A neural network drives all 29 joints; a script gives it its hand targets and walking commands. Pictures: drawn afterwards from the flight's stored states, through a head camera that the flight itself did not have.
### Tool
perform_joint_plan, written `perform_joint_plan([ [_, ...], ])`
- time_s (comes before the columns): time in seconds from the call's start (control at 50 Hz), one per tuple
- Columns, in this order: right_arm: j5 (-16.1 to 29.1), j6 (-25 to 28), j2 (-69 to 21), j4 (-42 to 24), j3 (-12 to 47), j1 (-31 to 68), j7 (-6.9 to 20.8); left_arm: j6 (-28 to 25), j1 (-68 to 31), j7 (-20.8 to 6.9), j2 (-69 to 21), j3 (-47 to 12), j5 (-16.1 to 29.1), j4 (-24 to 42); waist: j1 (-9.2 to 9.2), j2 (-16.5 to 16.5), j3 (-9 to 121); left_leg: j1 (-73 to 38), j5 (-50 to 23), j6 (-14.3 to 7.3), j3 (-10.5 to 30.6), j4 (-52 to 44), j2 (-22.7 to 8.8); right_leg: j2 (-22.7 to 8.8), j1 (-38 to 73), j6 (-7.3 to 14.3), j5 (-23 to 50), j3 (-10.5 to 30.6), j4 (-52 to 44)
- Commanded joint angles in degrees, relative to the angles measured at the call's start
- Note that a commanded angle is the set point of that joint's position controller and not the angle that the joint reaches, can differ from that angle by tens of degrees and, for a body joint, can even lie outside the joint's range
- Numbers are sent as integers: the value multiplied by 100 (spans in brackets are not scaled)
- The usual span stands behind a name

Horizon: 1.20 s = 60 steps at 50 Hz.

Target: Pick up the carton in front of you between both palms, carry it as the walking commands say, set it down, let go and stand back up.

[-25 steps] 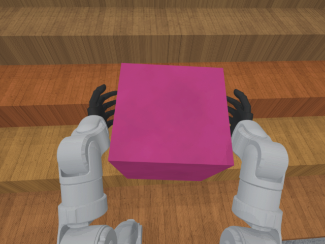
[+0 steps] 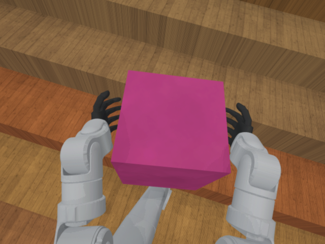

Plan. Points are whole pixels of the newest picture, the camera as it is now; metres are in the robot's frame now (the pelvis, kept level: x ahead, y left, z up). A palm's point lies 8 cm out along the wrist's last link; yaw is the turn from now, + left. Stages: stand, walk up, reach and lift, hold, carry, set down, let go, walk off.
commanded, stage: carry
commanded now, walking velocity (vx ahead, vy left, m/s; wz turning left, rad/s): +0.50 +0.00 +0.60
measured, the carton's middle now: (166, 139) +0.34 +0.11 +0.00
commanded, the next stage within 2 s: none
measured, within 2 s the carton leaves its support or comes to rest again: neither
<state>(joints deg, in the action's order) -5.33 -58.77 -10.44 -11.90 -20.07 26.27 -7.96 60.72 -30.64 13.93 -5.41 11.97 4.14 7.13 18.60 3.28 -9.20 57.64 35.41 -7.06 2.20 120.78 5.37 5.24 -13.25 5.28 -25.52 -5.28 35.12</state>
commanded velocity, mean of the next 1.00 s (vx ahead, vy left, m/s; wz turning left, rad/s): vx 0.50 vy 0.00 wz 0.26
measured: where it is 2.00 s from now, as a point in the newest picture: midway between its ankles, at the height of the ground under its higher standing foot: outside the picture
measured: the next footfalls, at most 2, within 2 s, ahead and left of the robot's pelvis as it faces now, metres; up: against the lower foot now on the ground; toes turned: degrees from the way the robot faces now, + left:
left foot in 0.10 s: +0.27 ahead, +0.10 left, +0.17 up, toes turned +4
right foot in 0.50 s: +0.57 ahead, +0.00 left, +0.34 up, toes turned +7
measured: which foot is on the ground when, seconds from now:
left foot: up 0.00-0.08, down 0.10-0.52, up 0.54-0.80, down 0.82-1.00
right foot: down 0.00-0.10, up 0.12-0.48, down 0.50-0.90, up 0.92-1.00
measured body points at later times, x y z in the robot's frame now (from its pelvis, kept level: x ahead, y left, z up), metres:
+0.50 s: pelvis +0.36 +0.07 +0.21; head +0.36 +0.10 +0.66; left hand +0.73 +0.27 +0.41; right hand +0.76 -0.04 +0.44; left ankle +0.23 +0.09 -0.53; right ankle +0.53 -0.01 -0.38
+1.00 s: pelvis +0.60 +0.20 +0.36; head +0.61 +0.22 +0.81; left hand +0.90 +0.51 +0.56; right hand +1.01 +0.23 +0.54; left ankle +0.52 +0.27 -0.38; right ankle +0.55 +0.03 -0.15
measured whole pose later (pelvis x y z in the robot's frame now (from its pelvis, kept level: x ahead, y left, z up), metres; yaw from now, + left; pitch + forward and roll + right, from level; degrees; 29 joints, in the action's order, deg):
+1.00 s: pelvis +0.60 +0.20 +0.36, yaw +25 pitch +6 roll +0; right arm -7.3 -72.4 -7.1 -2.0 -19.6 45.6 -9.9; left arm 71.7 -51.3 9.9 -0.5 22.4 -0.4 -4.3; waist -1.2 1.0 4.1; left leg 14.0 16.2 -1.9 -7.8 24.5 -1.9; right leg -3.7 -38.5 5.8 -26.9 -0.6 100.6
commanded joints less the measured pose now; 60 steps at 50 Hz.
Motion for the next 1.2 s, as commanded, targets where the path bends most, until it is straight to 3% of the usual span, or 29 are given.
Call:
perform_joint_plan([
  [0.0,93,144,-2727,683,2795,2973,-75,-160,-5029,-1307,-5720,-4933,2653,544,-1066,-850,2856,-128,543,-204,-854,-2737,-614,-1409,1372,468,5180,1709,-1541],
  [0.04,-188,-13,-2658,967,2617,3136,-139,-9,-5217,-1366,-5469,-4576,2613,391,-1917,100,3617,-4217,-1641,-74,-1994,-5384,214,-1382,-485,571,9041,448,-1460],
  [0.08,43,-249,-3172,223,3065,3516,-51,154,-4335,-1303,-5531,-4002,2053,-108,-2914,1356,4503,-5951,-2366,-559,-1032,-6665,413,-1638,-664,497,9882,154,1132],
  [0.1,374,-281,-3579,403,3386,3605,-3,214,-4860,-1190,-5450,-3703,1740,245,-3365,-569,4349,-6450,-4582,-1618,1916,-8955,-464,-390,-1797,-384,4814,-46,5387],
  [0.12,794,-318,-3684,-9,3773,3670,1,325,-4049,-1041,-5049,-3242,1530,234,-2724,-1746,5727,-6706,-6048,-2468,5225,-9804,-2091,369,-2128,-789,1427,828,8279],
  [0.14,1055,-518,-3710,-154,4121,3909,11,355,-3481,-860,-4585,-2740,1032,-34,-2587,3,5893,-7031,-4259,-2106,4801,-9146,-1753,155,-2660,-411,1562,1530,9002],
  [0.2,2281,-780,-4046,106,4668,5128,344,537,-3062,-498,-3432,-1737,-404,-559,-2710,500,3423,-6229,-4562,-629,3001,-9030,-1011,-151,-4622,31,843,1101,8300],
  [0.38,3283,-1233,-4135,1254,3549,7013,472,1045,-4219,-125,-2510,-595,-1295,-1479,-2428,-359,2857,-5934,-4498,-867,2461,-10130,-1225,-873,-5982,129,-67,135,6887],
  [0.42,3030,-1436,-3858,1362,3227,6948,415,1280,-4717,-86,-2740,-849,-798,-1436,-2217,-327,2891,-4308,-7490,-653,798,-10795,-1074,-667,-3408,71,-339,-600,4433],
  [0.48,2114,-1575,-3628,1309,2494,6189,199,1458,-5791,-142,-4046,-1862,119,-530,-1172,-1573,4390,-4605,-12473,-395,55,-8305,-1326,71,-165,67,931,-1020,2366],
  [0.5,1749,-1592,-3525,1259,2379,6277,127,1408,-5931,-132,-4058,-2054,178,-520,-691,-1253,4743,-3626,-11557,294,81,-6558,-968,-263,1454,504,1084,411,887],
  [0.52,1673,-1619,-3415,1107,2272,5876,123,1346,-5483,-100,-3942,-2155,143,-542,-859,1342,4895,-1529,-3825,900,-175,-2482,387,-2518,2215,2191,3504,4407,-732],
  [0.54,1319,-1647,-3391,1158,2192,5414,96,1258,-5328,-86,-4328,-2256,454,-211,-951,623,5584,-1587,-2556,556,981,-679,312,-2761,2088,2528,4577,5673,-835],
  [0.6,809,-1560,-3241,1043,1979,5193,150,1150,-6606,-506,-5412,-3259,1596,769,-852,-843,3955,330,-1695,129,1071,-465,-430,-2453,2570,1217,2353,4385,-377],
  [0.66,-67,-1217,-2675,1296,1692,4828,-40,863,-7260,-837,-5816,-4056,2432,1059,-1173,-1113,3643,118,-1832,-58,552,-1556,-750,-2368,2017,723,1746,3037,-950],
  [0.78,108,-1347,-2920,1289,2369,4853,-84,1082,-6073,-1159,-5313,-3588,2461,283,-1386,1221,3388,-1536,-2313,-51,-332,-5818,-1048,-2184,1378,277,3231,71,-1594],
  [0.82,50,-1391,-2969,1810,2195,4540,-83,1180,-6228,-1188,-5353,-3284,2136,-252,-1460,522,3536,-2317,-2233,-162,-1046,-7360,-462,-1776,1754,173,5176,-717,-868],
  [0.84,238,-1370,-3327,1514,2628,4831,-52,1138,-6073,-1219,-5453,-3141,2021,-245,-1334,310,3627,-2853,-2865,-70,-1975,-8830,-45,-1237,2167,214,6697,-863,518],
  [0.86,260,-1353,-3197,1544,2627,4879,-69,1197,-5863,-1175,-5217,-3035,1848,-652,-1908,137,4065,-4243,-4618,5,-1838,-10826,16,-1223,2040,110,6802,-732,1682],
  [0.88,618,-1396,-3598,1196,2894,4787,-41,1145,-5582,-1072,-5085,-2761,1604,-528,-2226,249,4025,-5573,-5779,351,-2022,-12119,-247,-1201,1447,127,5005,-727,2849],
  [0.9,673,-1434,-3527,1100,2937,4859,-28,1146,-5297,-982,-4976,-2537,1310,-902,-1961,332,3624,-7211,-6764,467,-1110,-11252,-1274,-1033,-880,155,657,-377,3990],
  [0.92,833,-1448,-3217,961,3015,4817,-60,1240,-4549,-905,-4754,-2312,1012,-1403,-2378,-1010,4165,-10107,-12144,-122,170,-8745,-2690,-382,-4296,-88,-1284,7,6391],
  [0.94,840,-1501,-2900,1084,2845,4857,-128,1318,-4571,-817,-4336,-1945,747,-1397,-2879,-1217,4468,-10196,-12556,-416,1050,-8713,-3228,-308,-5234,80,-776,393,8079],
  [1.0,1431,-1455,-3769,747,3163,5670,63,1334,-5125,-528,-4708,-1915,504,-1211,-2841,-1202,3367,-9647,-7588,-710,1486,-9086,-2870,-163,-7976,365,-1149,367,10647],
  [1.06,2224,-1183,-3999,94,3483,6602,261,1041,-5000,-267,-4452,-1776,-35,-905,-2072,-1080,2849,-6534,-3206,-234,462,-10581,-2727,-843,-6306,296,-982,453,9234],
  [1.1,2698,-1094,-4314,-55,3751,6737,411,864,-4723,-145,-4315,-1983,-194,-427,-1645,-993,2742,-4929,-4411,-159,-1024,-11392,-2266,-795,-4413,224,-451,-131,7441],
  [1.12,2829,-1078,-4271,139,3907,6631,439,722,-4800,-55,-3965,-1848,-299,-342,-1313,-318,3157,-4252,-7548,32,-1849,-10942,-1829,-494,-2730,353,-11,-384,5759],
  [1.16,1933,-860,-3705,457,3175,5690,331,705,-4365,-81,-4636,-2254,-55,-753,-672,-2031,4139,-4882,-13197,-110,-1770,-9514,-2350,-150,-1074,408,101,-736,4630],
  [1.18,1624,-827,-3668,695,2987,5275,289,590,-4349,-149,-4669,-2479,-58,-564,-477,-1908,4543,-5366,-14478,-9,-1423,-8160,-2278,334,-675,476,-702,-743,3655],
])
